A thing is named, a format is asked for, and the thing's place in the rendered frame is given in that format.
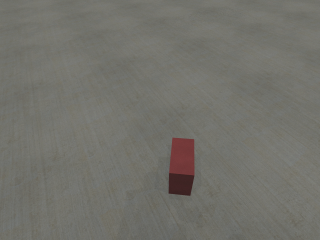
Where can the carton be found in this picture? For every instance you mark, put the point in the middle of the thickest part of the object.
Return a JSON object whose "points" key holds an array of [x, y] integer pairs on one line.
{"points": [[182, 166]]}

